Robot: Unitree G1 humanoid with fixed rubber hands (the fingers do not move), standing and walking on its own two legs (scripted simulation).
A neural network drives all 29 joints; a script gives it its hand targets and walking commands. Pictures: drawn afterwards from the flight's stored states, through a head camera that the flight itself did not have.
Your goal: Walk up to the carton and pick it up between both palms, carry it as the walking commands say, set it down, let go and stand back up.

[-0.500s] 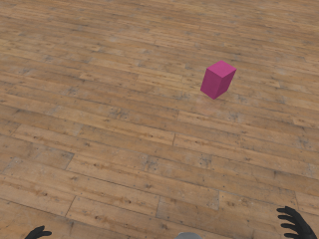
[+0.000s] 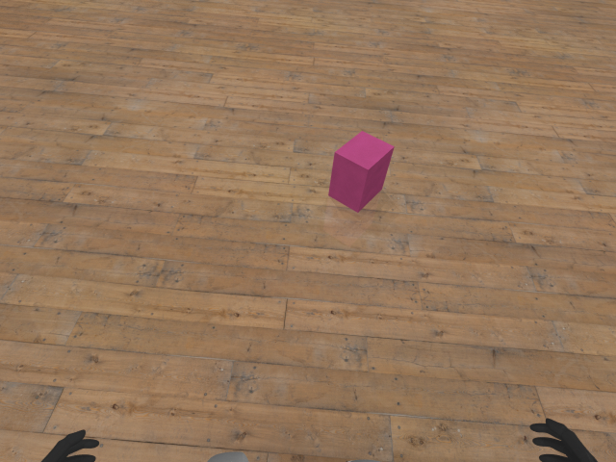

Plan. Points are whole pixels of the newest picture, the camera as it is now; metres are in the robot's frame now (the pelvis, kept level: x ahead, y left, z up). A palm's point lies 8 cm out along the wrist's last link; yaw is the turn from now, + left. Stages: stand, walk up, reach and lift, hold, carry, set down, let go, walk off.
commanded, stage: walk up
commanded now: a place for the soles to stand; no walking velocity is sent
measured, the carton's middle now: (360, 172) +1.37 -0.26 -0.63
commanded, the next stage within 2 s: none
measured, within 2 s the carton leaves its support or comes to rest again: neither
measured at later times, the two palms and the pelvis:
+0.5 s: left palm (149, 312) +0.34 +0.26 -0.08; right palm (576, 383) +0.24 -0.38 -0.06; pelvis +0.18 -0.05 +0.00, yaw -6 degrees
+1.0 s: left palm (196, 234) +0.50 +0.22 -0.07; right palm (563, 304) +0.37 -0.42 -0.06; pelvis +0.33 -0.08 +0.00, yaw -9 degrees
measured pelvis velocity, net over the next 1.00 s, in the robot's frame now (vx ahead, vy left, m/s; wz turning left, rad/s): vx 0.33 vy -0.08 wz -0.15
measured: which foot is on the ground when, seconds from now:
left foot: up 0.00-0.02, down 0.04-0.40, up 0.42-0.66, down 0.68-1.00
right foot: down 0.00-0.06, up 0.08-0.36, down 0.38-0.68, up 0.70-0.98, down 1.00-1.00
